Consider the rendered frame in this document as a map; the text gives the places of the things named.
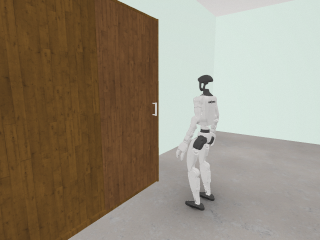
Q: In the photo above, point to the left robot hand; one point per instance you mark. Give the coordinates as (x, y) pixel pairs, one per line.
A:
(182, 147)

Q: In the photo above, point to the left robot forearm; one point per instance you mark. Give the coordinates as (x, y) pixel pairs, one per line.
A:
(191, 130)

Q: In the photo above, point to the humanoid robot head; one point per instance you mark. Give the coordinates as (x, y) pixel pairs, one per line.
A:
(205, 79)

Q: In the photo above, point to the robot left thigh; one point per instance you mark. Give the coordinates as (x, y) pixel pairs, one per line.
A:
(192, 154)

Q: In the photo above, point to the wardrobe door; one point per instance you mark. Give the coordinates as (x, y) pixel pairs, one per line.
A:
(51, 158)
(127, 58)

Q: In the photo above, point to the right robot forearm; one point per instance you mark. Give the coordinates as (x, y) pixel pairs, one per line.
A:
(214, 126)

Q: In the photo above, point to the right robot upper arm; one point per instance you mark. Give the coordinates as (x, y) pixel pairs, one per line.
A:
(216, 109)

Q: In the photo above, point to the left robot upper arm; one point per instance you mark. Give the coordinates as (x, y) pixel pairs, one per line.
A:
(198, 101)

